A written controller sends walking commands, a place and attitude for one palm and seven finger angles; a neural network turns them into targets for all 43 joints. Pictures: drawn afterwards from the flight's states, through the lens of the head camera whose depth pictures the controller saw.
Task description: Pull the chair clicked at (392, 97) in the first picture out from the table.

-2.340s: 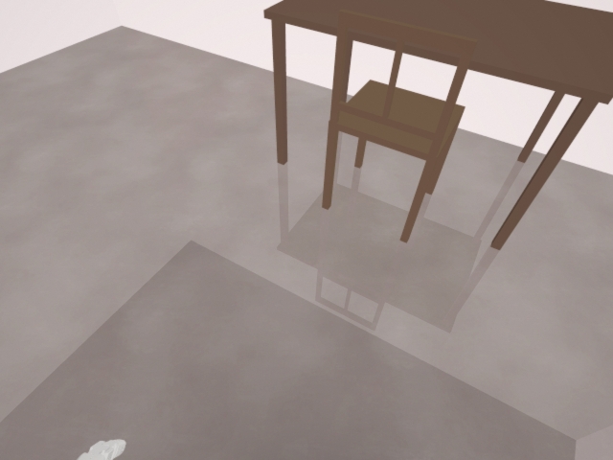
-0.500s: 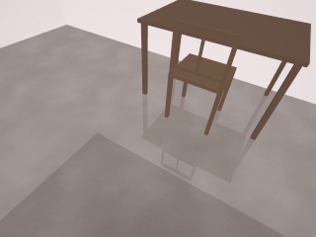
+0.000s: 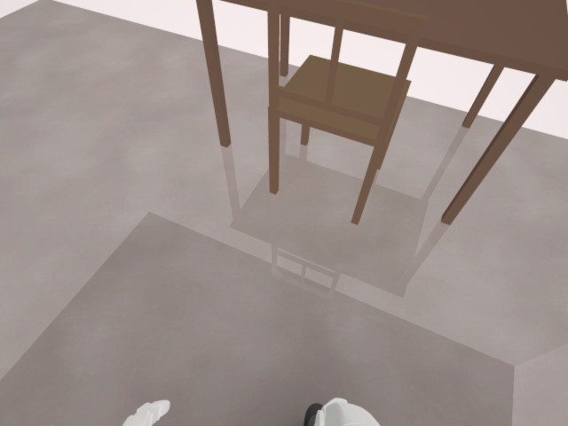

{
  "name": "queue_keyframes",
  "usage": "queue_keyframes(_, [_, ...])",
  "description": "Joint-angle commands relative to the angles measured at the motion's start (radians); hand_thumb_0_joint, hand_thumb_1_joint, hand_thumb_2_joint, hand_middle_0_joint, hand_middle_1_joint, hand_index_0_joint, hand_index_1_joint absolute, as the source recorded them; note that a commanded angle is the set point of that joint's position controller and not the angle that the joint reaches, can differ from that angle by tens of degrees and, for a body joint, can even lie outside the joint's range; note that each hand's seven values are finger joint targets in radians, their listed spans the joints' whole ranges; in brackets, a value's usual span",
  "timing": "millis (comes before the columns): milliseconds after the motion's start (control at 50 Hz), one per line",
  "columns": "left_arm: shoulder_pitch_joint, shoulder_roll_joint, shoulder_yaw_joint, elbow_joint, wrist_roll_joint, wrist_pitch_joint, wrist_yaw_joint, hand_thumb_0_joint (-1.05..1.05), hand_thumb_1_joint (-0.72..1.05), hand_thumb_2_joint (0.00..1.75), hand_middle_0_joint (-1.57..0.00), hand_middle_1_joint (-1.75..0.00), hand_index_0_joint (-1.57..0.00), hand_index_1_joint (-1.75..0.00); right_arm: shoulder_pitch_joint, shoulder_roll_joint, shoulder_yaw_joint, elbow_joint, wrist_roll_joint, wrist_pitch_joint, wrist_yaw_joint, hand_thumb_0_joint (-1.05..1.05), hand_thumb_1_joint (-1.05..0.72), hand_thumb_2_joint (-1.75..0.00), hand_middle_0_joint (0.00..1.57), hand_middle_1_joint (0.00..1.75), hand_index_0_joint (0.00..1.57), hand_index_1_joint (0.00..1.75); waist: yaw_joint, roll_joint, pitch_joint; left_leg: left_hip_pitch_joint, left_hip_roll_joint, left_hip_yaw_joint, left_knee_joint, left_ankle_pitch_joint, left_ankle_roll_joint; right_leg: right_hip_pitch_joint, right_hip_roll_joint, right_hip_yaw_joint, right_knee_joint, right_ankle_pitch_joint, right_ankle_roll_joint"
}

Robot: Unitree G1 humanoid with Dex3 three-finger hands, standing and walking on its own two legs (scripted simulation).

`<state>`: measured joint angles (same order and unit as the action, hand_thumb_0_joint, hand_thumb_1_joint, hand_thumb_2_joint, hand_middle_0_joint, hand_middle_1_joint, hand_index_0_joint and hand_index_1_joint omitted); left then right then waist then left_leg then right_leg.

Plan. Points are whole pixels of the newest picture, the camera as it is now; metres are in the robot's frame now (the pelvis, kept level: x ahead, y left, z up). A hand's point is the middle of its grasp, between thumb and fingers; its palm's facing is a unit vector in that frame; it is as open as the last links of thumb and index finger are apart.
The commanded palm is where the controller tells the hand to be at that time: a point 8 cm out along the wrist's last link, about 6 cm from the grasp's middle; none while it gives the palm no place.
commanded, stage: walk to a spot facing it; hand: left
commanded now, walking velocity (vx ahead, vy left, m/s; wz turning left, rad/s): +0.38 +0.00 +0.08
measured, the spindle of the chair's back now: (334, 63) +1.03 -0.13 -0.07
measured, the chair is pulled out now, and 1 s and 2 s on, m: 0.00 0.00 0.00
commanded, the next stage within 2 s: turn to face it in 0.32 s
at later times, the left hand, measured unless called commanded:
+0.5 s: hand out of the picture +0.14 +0.21 -0.17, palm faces +0.18 -0.98 -0.12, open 7.3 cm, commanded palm none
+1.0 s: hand (186, 258) +0.43 +0.20 -0.14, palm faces -0.15 -0.95 -0.28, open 7.4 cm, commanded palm none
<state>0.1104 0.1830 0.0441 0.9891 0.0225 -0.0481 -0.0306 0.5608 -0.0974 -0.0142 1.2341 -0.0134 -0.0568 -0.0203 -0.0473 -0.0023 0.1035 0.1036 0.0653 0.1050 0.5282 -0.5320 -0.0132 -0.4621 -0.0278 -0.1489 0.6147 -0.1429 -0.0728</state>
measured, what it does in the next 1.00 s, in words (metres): walks ahead: left foot, then right foot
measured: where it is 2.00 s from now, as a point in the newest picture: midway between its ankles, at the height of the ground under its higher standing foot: (283, 370)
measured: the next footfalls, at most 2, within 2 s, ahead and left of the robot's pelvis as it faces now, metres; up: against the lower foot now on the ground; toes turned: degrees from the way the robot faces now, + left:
left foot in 0.44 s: +0.32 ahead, +0.15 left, +0.00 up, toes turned +15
right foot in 0.94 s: +0.36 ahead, -0.09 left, +0.00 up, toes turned -18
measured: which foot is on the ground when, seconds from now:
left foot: up 0.00-0.42, down 0.44-0.94, up 0.96-1.00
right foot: down 0.00-0.46, up 0.48-0.92, down 0.94-1.00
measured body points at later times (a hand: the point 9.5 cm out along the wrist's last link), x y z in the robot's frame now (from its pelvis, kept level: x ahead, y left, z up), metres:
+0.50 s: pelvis +0.22 +0.05 +0.01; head +0.23 +0.09 +0.46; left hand +0.14 +0.26 -0.16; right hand +0.35 -0.17 -0.11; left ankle +0.28 +0.14 -0.71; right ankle +0.12 -0.09 -0.67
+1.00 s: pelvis +0.30 +0.02 +0.01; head +0.33 -0.02 +0.45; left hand +0.43 +0.25 -0.12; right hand +0.27 -0.22 -0.16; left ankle +0.28 +0.15 -0.68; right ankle +0.32 -0.08 -0.71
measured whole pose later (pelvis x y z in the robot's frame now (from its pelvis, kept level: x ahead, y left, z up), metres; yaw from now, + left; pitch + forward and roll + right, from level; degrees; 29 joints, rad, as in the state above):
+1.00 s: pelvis +0.30 +0.02 +0.01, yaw -11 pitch -1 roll +1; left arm 0.17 0.19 0.07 0.94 0.02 0.01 0.00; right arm 0.25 -0.19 -0.06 1.02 -0.02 0.04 -0.01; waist -0.02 0.06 0.09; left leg -0.30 0.18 0.25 0.91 -0.52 -0.05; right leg -0.36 -0.03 -0.12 0.69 -0.31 -0.05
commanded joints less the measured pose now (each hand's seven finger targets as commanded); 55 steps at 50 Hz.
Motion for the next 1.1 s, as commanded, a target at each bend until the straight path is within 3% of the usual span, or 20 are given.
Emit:
queue_keyframes(0, [0.407, 0.260, 0.076, 0.084, -0.016, -0.011, 0.038, 0.00, 0.90, 0.90, -0.20, -0.30, -0.20, -0.30, -0.056, -0.127, -0.037, -0.117, 0.017, -0.027, -0.003, 0.00, -0.90, -0.90, 0.20, 0.30, 0.20, 0.30, 0.178, -0.121, -0.225, -0.689, -0.007, -0.129, 0.908, 0.022, 0.061, 0.621, -0.444, 0.697, -0.365, -0.247, -0.195])
queue_keyframes(40, [0.244, 0.162, 0.049, 0.047, -0.011, -0.013, 0.043, 0.00, 0.90, 0.90, -0.20, -0.30, -0.20, -0.30, -0.149, -0.105, -0.043, -0.135, 0.006, -0.018, 0.006, 0.00, -0.90, -0.90, 0.20, 0.30, 0.20, 0.30, 0.111, -0.014, -0.053, -0.697, 0.074, -0.128, 0.874, 0.163, 0.061, 0.324, -0.387, 0.529, -0.405, -0.332, -0.137])
queue_keyframes(120, [0.173, 0.078, 0.016, 0.041, 0.003, -0.030, 0.043, 0.00, 0.90, 0.90, -0.20, -0.30, -0.20, -0.30, -0.093, -0.055, -0.039, -0.128, -0.013, 0.031, 0.016, 0.00, -0.90, -0.90, 0.20, 0.30, 0.20, 0.30, 0.007, -0.046, -0.025, -0.598, 0.095, -0.095, 0.697, 0.247, 0.021, 0.106, -0.273, 0.214, -0.432, -0.136, -0.072])
queue_keyframes(180, [0.166, 0.075, 0.018, 0.037, 0.006, -0.036, 0.044, 0.00, 0.90, 0.90, -0.20, -0.30, -0.20, -0.30, -0.155, -0.059, -0.043, -0.176, -0.012, 0.043, 0.029, 0.00, -0.90, -0.90, 0.20, 0.30, 0.20, 0.30, -0.004, -0.099, 0.003, -0.597, 0.111, -0.072, 0.541, 0.309, -0.002, 0.064, -0.254, 0.148, -0.473, -0.138, -0.077])
queue_keyframes(320, [0.279, 0.124, 0.018, 0.074, 0.006, -0.037, 0.042, 0.00, 0.90, 0.90, -0.20, -0.30, -0.20, -0.30, -0.391, -0.082, -0.036, -0.270, -0.009, 0.014, 0.055, 0.00, -0.90, -0.90, 0.20, 0.30, 0.20, 0.30, 0.071, -0.090, 0.011, -0.606, 0.057, 0.005, 0.179, 0.331, 0.010, 0.302, -0.262, 0.097, -0.389, 0.065, -0.059])
queue_keyframes(380, [0.275, 0.139, 0.024, 0.076, 0.003, -0.029, 0.045, 0.00, 0.90, 0.90, -0.20, -0.30, -0.20, -0.30, -0.280, -0.124, -0.045, -0.241, -0.013, 0.000, 0.046, 0.00, -0.90, -0.90, 0.20, 0.30, 0.20, 0.30, 0.010, -0.020, -0.045, -0.372, 0.007, 0.039, 0.034, 0.346, 0.033, 0.294, -0.239, 0.035, -0.187, 0.204, -0.029])
queue_keyframes(400, [0.286, 0.121, 0.020, 0.074, -0.003, -0.025, 0.043, 0.00, 0.90, 0.90, -0.20, -0.30, -0.20, -0.30, -0.152, -0.177, -0.057, -0.206, -0.018, -0.005, 0.038, 0.00, -0.90, -0.90, 0.20, 0.30, 0.20, 0.30, -0.036, 0.080, -0.135, -0.170, 0.028, -0.014, -0.034, 0.423, 0.053, 0.232, -0.177, -0.021, 0.026, 0.199, 0.010])
queue_keyframes(420, [0.338, 0.062, 0.013, 0.058, -0.016, -0.020, 0.038, 0.00, 0.90, 0.90, -0.20, -0.30, -0.20, -0.30, -0.052, -0.290, -0.080, -0.188, -0.028, -0.011, 0.022, 0.00, -0.90, -0.90, 0.20, 0.30, 0.20, 0.30, -0.051, 0.316, -0.243, 0.047, 0.279, -0.338, -0.104, 0.602, 0.147, 0.014, -0.033, -0.071, 0.324, -0.139, 0.072])
queue_keyframes(440, [0.301, 0.057, -0.001, 0.028, -0.015, -0.022, 0.038, 0.00, 0.90, 0.90, -0.20, -0.30, -0.20, -0.30, 0.002, -0.339, -0.079, -0.176, -0.010, -0.002, 0.009, 0.00, -0.90, -0.90, 0.20, 0.30, 0.20, 0.30, -0.058, 0.364, -0.282, 0.103, 0.413, -0.474, -0.172, 0.814, 0.225, -0.095, 0.011, 0.022, 0.557, -0.490, 0.078])
queue_keyframes(480, [0.234, 0.060, 0.006, 0.048, -0.013, -0.008, 0.048, 0.00, 0.90, 0.90, -0.20, -0.30, -0.20, -0.30, -0.133, -0.249, -0.053, -0.192, -0.008, -0.008, -0.009, 0.00, -0.90, -0.90, 0.20, 0.30, 0.20, 0.30, -0.029, 0.160, -0.169, -0.086, 0.382, -0.297, -0.191, 0.894, 0.201, -0.115, -0.063, 0.118, 0.666, -0.374, 0.069])
queue_keyframes(520, [0.255, 0.028, 0.009, 0.073, -0.006, 0.012, 0.043, 0.00, 0.90, 0.90, -0.20, -0.30, -0.20, -0.30, -0.232, -0.191, -0.033, -0.215, -0.009, -0.017, -0.010, 0.00, -0.90, -0.90, 0.20, 0.30, 0.20, 0.30, 0.026, 0.074, -0.088, -0.226, 0.319, -0.130, -0.210, 0.899, 0.151, -0.067, -0.089, 0.146, 0.637, -0.268, 0.084])
queue_keyframes(560, [0.302, 0.010, 0.014, 0.080, -0.003, 0.040, 0.038, 0.00, 0.90, 0.90, -0.20, -0.30, -0.20, -0.30, -0.279, -0.178, -0.027, -0.219, -0.004, -0.019, -0.014, 0.00, -0.90, -0.90, 0.20, 0.30, 0.20, 0.30, 0.061, 0.104, -0.101, -0.287, 0.282, -0.016, -0.225, 0.874, 0.121, -0.015, -0.080, 0.133, 0.598, -0.215, 0.100])
queue_keyframes(660, [0.276, 0.006, 0.039, 0.035, 0.001, 0.087, 0.030, 0.00, 0.90, 0.90, -0.20, -0.30, -0.20, -0.30, -0.322, -0.183, -0.043, -0.245, -0.004, 0.001, -0.019, 0.00, -0.90, -0.90, 0.20, 0.30, 0.20, 0.30, 0.077, 0.117, -0.083, -0.303, 0.293, 0.053, -0.256, 0.702, 0.145, -0.056, -0.086, 0.113, 0.509, -0.147, 0.123])
queue_keyframes(800, [0.120, 0.023, 0.046, -0.057, 0.002, 0.086, 0.021, 0.00, 0.90, 0.90, -0.20, -0.30, -0.20, -0.30, -0.284, -0.228, -0.075, -0.241, -0.014, 0.031, -0.013, 0.00, -0.90, -0.90, 0.20, 0.30, 0.20, 0.30, 0.023, 0.161, -0.071, -0.195, 0.329, 0.100, -0.174, 0.686, 0.138, -0.014, -0.067, 0.044, 0.195, -0.196, 0.116])
queue_keyframes(880, [0.148, 0.054, 0.052, -0.075, 0.006, 0.066, 0.021, 0.00, 0.90, 0.90, -0.20, -0.30, -0.20, -0.30, -0.285, -0.247, -0.087, -0.252, -0.013, 0.046, -0.004, 0.00, -0.90, -0.90, 0.20, 0.30, 0.20, 0.30, 0.052, 0.124, -0.104, -0.217, 0.313, 0.154, 0.002, 0.659, 0.072, 0.146, -0.018, 0.005, -0.013, -0.110, 0.088])
queue_keyframes(900, [0.222, 0.100, 0.060, -0.062, 0.009, 0.051, 0.024, 0.00, 0.90, 0.90, -0.20, -0.30, -0.20, -0.30, -0.290, -0.243, -0.086, -0.266, -0.007, 0.048, 0.002, 0.00, -0.90, -0.90, 0.20, 0.30, 0.20, 0.30, 0.097, 0.028, -0.147, -0.297, 0.277, 0.191, 0.175, 0.594, 0.023, 0.290, -0.049, 0.063, -0.132, 0.046, 0.064])
queue_keyframes(920, [0.280, 0.225, 0.083, -0.050, 0.018, 0.034, 0.038, 0.00, 0.90, 0.90, -0.20, -0.30, -0.20, -0.30, -0.285, -0.174, -0.071, -0.304, 0.000, 0.051, 0.012, 0.00, -0.90, -0.90, 0.20, 0.30, 0.20, 0.30, 0.122, -0.304, -0.193, -0.580, 0.138, 0.221, 0.446, 0.164, -0.046, 0.482, -0.297, 0.437, -0.225, 0.373, -0.042])
queue_keyframes(940, [0.322, 0.271, 0.088, -0.044, -0.007, 0.039, 0.050, 0.00, 0.90, 0.90, -0.20, -0.30, -0.20, -0.30, -0.345, -0.158, -0.060, -0.344, 0.003, 0.062, 0.004, 0.00, -0.90, -0.90, 0.20, 0.30, 0.20, 0.30, 0.140, -0.312, -0.210, -0.655, 0.061, 0.072, 0.618, -0.128, -0.065, 0.445, -0.410, 0.548, -0.252, 0.616, -0.153])
queue_keyframes(960, [0.290, 0.246, 0.085, -0.053, -0.009, 0.048, 0.061, 0.00, 0.90, 0.90, -0.20, -0.30, -0.20, -0.30, -0.355, -0.162, -0.060, -0.340, 0.005, 0.073, -0.005, 0.00, -0.90, -0.90, 0.20, 0.30, 0.20, 0.30, 0.125, -0.201, -0.197, -0.672, 0.081, -0.029, 0.669, -0.093, -0.052, 0.437, -0.384, 0.467, -0.250, 0.511, -0.182])
queue_keyframes(1080, [0.066, 0.175, 0.064, -0.119, -0.003, 0.051, 0.058, 0.00, 0.90, 0.90, -0.20, -0.30, -0.20, -0.30, -0.302, -0.166, -0.060, -0.294, -0.008, 0.093, 0.002, 0.00, -0.90, -0.90, 0.20, 0.30, 0.20, 0.30, 0.032, -0.114, -0.152, -0.591, 0.063, -0.063, 0.583, 0.145, -0.064, 0.238, -0.210, 0.309, -0.303, 0.205, -0.097])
